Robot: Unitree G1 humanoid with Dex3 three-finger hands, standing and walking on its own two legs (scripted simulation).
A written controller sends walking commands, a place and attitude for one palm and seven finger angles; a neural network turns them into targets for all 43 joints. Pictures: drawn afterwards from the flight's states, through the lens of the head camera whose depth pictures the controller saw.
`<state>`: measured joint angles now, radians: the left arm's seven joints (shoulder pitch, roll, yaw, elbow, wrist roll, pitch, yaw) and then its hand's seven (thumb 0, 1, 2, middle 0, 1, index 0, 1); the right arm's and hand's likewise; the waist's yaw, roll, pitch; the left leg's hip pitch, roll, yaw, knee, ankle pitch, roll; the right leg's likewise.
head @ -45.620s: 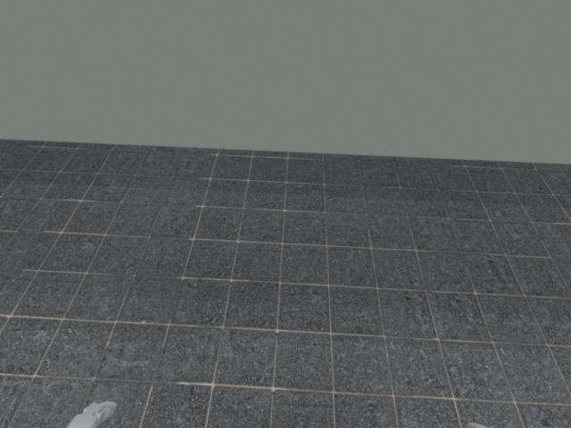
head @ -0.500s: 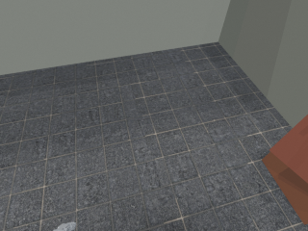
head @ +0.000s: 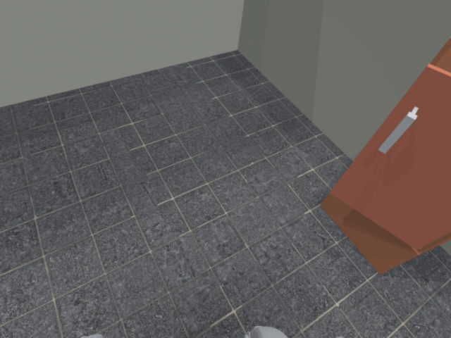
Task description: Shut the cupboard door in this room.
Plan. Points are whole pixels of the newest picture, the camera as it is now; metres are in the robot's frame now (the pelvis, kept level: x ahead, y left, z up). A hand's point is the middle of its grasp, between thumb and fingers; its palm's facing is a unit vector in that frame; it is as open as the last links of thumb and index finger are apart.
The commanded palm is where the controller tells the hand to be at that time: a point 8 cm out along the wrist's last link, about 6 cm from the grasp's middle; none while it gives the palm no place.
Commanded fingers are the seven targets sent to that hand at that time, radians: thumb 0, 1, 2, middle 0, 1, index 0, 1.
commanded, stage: turn to face it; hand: left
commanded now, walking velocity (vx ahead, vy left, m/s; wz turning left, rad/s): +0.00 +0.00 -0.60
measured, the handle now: (398, 130) +0.67 -0.45 -0.04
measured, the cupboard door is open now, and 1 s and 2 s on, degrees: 20 20 20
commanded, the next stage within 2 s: take the last steps up to it in 0.94 s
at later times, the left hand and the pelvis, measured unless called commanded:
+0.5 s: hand (161, 321) +0.16 +0.13 -0.15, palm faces -0.27 -0.93 -0.27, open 7.4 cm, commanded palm none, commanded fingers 0.00 0.90 0.90 -0.20 -0.30 -0.20 -0.30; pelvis +0.02 -0.04 +0.00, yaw -17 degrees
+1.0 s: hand (180, 283) +0.24 +0.10 -0.16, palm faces -0.48 -0.84 -0.25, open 7.4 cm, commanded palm none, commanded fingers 0.00 0.90 0.90 -0.20 -0.30 -0.20 -0.30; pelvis +0.05 -0.04 +0.00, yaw -30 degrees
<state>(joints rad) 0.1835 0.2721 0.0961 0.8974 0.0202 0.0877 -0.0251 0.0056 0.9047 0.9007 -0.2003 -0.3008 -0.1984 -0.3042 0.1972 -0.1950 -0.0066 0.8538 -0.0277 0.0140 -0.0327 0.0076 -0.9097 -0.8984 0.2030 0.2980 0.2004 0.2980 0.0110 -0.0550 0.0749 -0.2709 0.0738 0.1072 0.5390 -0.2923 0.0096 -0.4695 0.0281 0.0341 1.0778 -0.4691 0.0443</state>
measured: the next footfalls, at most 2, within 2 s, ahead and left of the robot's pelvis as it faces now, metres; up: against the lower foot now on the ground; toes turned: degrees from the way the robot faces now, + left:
right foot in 0.26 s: +0.02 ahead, -0.15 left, +0.00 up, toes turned -14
left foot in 0.68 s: +0.15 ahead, +0.07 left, +0.00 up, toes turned -20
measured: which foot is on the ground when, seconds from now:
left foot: down 0.00-0.26, up 0.28-0.66, down 0.68-1.00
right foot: up 0.00-0.24, down 0.26-0.68, up 0.70-1.00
